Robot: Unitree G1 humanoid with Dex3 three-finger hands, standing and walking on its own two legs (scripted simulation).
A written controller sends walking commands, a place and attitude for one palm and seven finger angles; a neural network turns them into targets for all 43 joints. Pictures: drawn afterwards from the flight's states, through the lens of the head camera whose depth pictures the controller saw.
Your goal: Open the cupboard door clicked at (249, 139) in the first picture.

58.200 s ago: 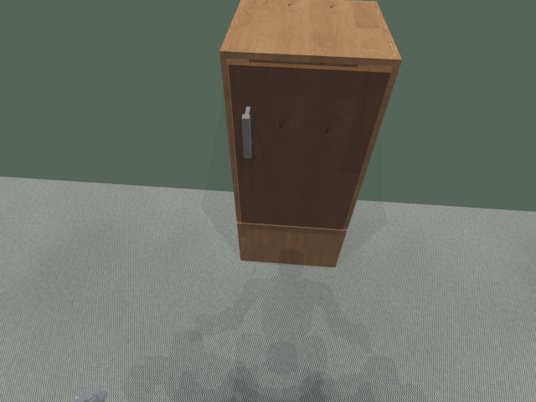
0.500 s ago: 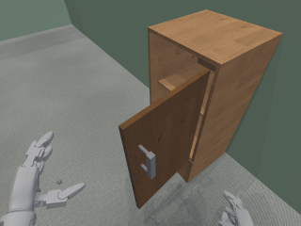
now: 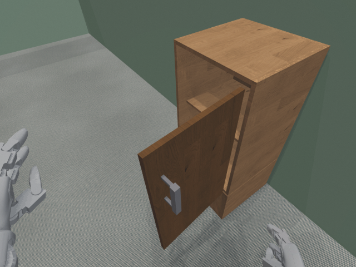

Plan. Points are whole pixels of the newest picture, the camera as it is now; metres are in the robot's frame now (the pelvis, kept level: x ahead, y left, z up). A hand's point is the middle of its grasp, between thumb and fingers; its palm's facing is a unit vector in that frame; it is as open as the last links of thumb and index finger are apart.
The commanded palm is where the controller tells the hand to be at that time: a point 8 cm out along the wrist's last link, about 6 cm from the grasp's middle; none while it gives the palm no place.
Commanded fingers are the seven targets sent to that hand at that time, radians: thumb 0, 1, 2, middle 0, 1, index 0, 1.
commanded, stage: draw the hand back to the body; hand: left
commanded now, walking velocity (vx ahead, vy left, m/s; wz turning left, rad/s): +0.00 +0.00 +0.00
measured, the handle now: (171, 195) +0.31 +0.07 -0.05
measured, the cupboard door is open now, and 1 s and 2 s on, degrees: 97 97 97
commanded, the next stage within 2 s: step back with the hand held close in 0.20 s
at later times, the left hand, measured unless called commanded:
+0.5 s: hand (49, 189) +0.19 +0.25 +0.15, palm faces +0.41 -0.78 -0.48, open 7.4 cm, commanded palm +0.13 +0.29 +0.17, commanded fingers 0.00 0.90 0.90 -0.20 -0.30 -0.20 -0.30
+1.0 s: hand (9, 231) +0.12 +0.28 +0.15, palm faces +0.43 -0.75 -0.50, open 7.4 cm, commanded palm +0.06 +0.31 +0.17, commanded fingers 0.00 0.90 0.90 -0.20 -0.30 -0.20 -0.30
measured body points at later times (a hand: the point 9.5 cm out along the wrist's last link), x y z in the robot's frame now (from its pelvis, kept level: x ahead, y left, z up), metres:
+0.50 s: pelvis -0.01 -0.01 +0.00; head -0.01 -0.03 +0.45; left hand +0.17 +0.29 +0.18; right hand +0.17 -0.25 -0.08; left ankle -0.04 +0.10 -0.74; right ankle -0.01 -0.12 -0.74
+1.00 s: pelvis -0.08 +0.02 -0.01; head -0.07 +0.02 +0.44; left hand +0.09 +0.32 +0.18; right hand +0.09 -0.23 -0.09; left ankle -0.04 +0.10 -0.74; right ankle -0.01 -0.12 -0.74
